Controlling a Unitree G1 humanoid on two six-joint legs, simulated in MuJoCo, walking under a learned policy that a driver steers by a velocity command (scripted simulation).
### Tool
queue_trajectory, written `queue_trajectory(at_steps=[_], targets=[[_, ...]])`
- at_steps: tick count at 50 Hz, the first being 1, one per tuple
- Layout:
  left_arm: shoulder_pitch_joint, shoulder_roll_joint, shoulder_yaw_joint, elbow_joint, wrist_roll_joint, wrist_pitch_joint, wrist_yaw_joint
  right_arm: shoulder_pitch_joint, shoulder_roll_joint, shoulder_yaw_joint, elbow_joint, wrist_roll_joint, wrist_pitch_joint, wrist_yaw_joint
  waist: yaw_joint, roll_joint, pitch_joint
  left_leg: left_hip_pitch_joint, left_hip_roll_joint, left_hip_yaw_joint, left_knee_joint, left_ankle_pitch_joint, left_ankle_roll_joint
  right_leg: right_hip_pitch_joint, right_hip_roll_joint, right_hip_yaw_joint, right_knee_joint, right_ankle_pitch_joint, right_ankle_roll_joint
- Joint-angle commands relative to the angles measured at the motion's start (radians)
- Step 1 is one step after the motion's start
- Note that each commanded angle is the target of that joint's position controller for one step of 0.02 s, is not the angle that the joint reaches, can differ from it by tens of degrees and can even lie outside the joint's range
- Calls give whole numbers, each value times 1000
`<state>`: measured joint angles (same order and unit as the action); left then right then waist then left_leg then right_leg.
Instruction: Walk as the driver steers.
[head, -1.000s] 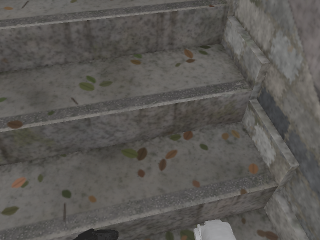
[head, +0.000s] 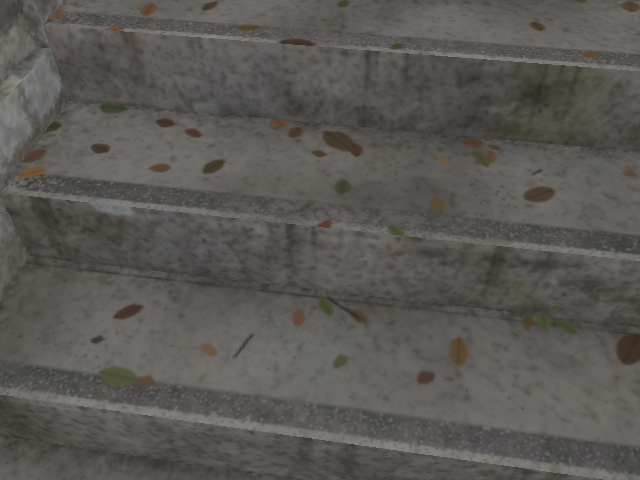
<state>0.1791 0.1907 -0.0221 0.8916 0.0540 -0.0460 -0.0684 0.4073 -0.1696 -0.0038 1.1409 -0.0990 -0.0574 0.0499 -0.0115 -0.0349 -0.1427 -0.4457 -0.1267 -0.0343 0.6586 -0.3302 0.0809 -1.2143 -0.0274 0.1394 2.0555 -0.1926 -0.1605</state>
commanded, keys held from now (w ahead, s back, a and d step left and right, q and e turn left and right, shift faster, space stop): w+q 0.06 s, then q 0.50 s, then e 0.44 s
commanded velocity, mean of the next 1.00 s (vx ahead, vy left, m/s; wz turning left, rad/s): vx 0.15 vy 0.00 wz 0.30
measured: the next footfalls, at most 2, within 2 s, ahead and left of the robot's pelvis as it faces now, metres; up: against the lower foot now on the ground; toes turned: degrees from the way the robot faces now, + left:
right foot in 0.18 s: +0.30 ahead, -0.15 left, +0.17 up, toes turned +10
left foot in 0.70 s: +0.28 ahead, +0.12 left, +0.17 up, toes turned +11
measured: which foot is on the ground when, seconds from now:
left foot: down 0.00-0.22, up 0.24-0.68, down 0.70-1.00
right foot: up 0.00-0.16, down 0.18-1.00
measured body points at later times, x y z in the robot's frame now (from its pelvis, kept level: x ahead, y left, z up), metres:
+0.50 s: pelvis +0.19 -0.06 +0.17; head +0.18 -0.07 +0.62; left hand +0.16 +0.20 +0.05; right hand +0.46 -0.22 +0.09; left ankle +0.24 +0.11 -0.39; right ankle +0.25 -0.16 -0.55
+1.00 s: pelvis +0.27 +0.00 +0.17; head +0.28 -0.01 +0.62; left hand +0.34 +0.26 +0.08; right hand +0.51 -0.21 +0.08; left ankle +0.24 +0.11 -0.55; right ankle +0.26 -0.16 -0.55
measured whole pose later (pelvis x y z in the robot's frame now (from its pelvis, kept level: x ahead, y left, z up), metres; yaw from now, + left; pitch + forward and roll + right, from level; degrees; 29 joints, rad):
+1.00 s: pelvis +0.27 +0.00 +0.17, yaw +15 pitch +2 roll +1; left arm 0.25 0.18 0.03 0.65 0.00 -0.10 -0.01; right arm 0.11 -0.24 -0.10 0.71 -0.02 -0.04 -0.03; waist 0.01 0.00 -0.02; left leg -0.34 0.09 0.19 0.65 -0.34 0.01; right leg -0.30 -0.10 -0.03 0.69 -0.40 0.02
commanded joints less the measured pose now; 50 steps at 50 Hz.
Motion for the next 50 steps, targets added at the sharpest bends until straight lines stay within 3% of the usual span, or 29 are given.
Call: queue_trajectory(at_steps=[1,2,3,5,6,7,9,10,11,12,13,14,15,17,20,23,28,32,34,35,36,37,38,39,40,41,43,45,50], targets=[[-169,-26,-41,-135,-8,-17,22,58,-45,4,0,-44,-27,-7,-10,69,68,129,224,-303,-275,64,153,-268,-11,-42,152,-155,-35],[-229,4,-46,-191,-2,-14,33,79,-78,3,14,-53,-35,13,-10,-22,78,154,239,-317,-309,29,131,-240,-67,-53,-113,-57,-20],[-261,14,-46,-208,-4,-11,42,59,-92,0,-1,-36,-42,18,-17,19,100,108,234,-315,-344,28,143,-201,-89,-70,-217,-19,4],[-394,26,-56,-286,-11,21,40,-70,-166,-9,-109,47,-28,50,8,53,104,-195,286,-316,-561,126,193,232,-70,-170,-531,-305,83],[-322,-14,-57,-277,-23,21,26,-93,-200,-18,-142,86,-42,54,54,180,98,-275,306,-313,-571,485,221,462,-18,-231,-515,-279,116],[-248,-3,-50,-264,-41,15,21,-96,-250,-36,-165,85,-64,49,85,158,44,-164,323,-287,-491,952,209,529,17,-220,-597,-123,133],[-97,145,19,-226,-59,-6,18,-52,-319,-73,-189,119,-95,42,141,176,-84,173,295,-229,-287,1623,158,660,133,-275,-962,-92,113],[126,195,43,-174,-58,-17,45,-123,-259,-77,-204,109,-88,53,211,131,-217,135,242,-219,-1,1553,88,917,50,-79,-1111,111,37],[346,284,71,-131,-36,-14,60,34,-59,-41,-253,4,-80,65,182,-228,-559,-241,47,-204,360,726,22,1421,-301,573,-1330,255,-269],[368,271,68,-149,40,5,56,-55,-133,-79,-214,54,-38,63,259,-328,-313,-429,-1,-270,934,160,-9,1140,-422,984,-1590,-188,-287],[275,251,75,-134,10,-31,66,-139,-122,-80,-249,94,-32,64,207,-227,-51,-565,63,-235,1121,238,13,922,-354,814,-1632,-561,-170],[125,187,69,-136,-29,-58,60,-148,-81,-79,-255,121,-35,43,113,-163,70,-604,87,-192,1116,256,35,785,-317,561,-1600,-519,-127],[61,75,45,-103,-51,-64,59,-117,-70,-67,-248,96,-37,18,52,-39,36,-536,119,-147,1117,231,55,751,-320,371,-1538,-286,-98],[-67,-90,12,-108,-41,-64,82,-165,-22,-43,-292,74,-28,12,-4,49,40,-513,165,-152,1091,85,48,693,-264,218,-1585,-205,-46],[-91,-1,37,-124,-9,-81,118,-233,-54,-23,-348,104,-27,41,-13,34,29,-587,206,-107,920,202,7,736,-189,-25,-1639,-171,-7],[-15,97,58,-134,25,-71,100,-340,-120,-41,-395,84,-4,70,35,-49,43,-573,227,4,929,238,-38,753,-207,-150,-1761,-117,-38],[-132,155,52,-252,6,-128,79,-296,-198,-89,-402,40,20,37,-30,-4,57,-327,262,-20,781,253,-81,824,-269,-248,-1808,14,-12],[-54,102,32,-245,-42,-114,46,-412,-113,-85,-462,33,12,51,22,-9,126,-57,235,102,227,23,-107,903,-222,-275,-1724,-193,70],[-4,97,33,-215,-79,-66,7,-336,-65,-78,-450,51,-5,45,-15,81,135,72,222,130,-211,217,-91,1002,-233,-232,-1597,7,62],[153,64,38,-169,-63,-47,-8,-234,-127,-107,-400,45,-20,15,26,136,28,271,225,69,-234,392,-59,987,-179,-273,-1426,-16,112],[296,130,80,-154,-41,-28,68,-135,-93,-53,-407,34,-19,-6,34,203,-46,504,373,-92,-64,962,-83,746,-121,-318,-1217,-300,156],[228,46,44,-180,-93,-19,75,-149,-74,-38,-445,63,0,-35,4,331,-174,566,447,-205,-102,1022,21,722,-106,-252,-1308,-298,184],[204,-48,15,-248,-83,-52,0,-381,-224,-97,-434,135,-15,12,115,220,14,270,345,-178,-154,680,90,863,-98,-223,-1393,-149,257],[62,-21,16,-247,-67,-75,-11,-508,-190,-86,-457,115,-6,33,86,17,88,111,313,-55,-127,433,25,903,-89,-223,-1444,-32,232],[48,29,38,-237,-59,-75,-13,-416,-162,-85,-456,92,-6,36,27,34,57,155,297,-15,-133,309,12,899,-79,-234,-1437,-60,207],[86,65,58,-223,-59,-72,-9,-341,-188,-93,-417,102,-5,31,17,63,65,192,288,-12,-150,304,6,885,-74,-232,-1451,-66,197],[11,58,64,-289,-46,-64,21,-364,-234,-116,-450,73,-7,-3,8,75,19,276,296,19,-125,504,40,858,-43,-222,-1411,32,170],[8,64,67,-321,-58,-65,49,-371,-205,-114,-488,73,-15,-58,16,55,-44,287,295,59,-102,566,66,906,-40,-210,-1388,123,138],[128,86,80,-305,-44,-65,78,-340,-211,-140,-551,85,11,-111,25,26,-13,251,348,88,-133,461,115,899,-73,-147,-1395,167,94]])
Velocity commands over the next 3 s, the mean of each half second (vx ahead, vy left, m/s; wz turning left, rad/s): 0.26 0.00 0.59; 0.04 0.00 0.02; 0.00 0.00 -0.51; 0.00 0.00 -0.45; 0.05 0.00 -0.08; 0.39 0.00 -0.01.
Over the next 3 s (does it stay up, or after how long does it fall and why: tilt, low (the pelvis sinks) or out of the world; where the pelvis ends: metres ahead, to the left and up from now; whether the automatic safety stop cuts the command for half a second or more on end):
stays up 0.44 -0.11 0.21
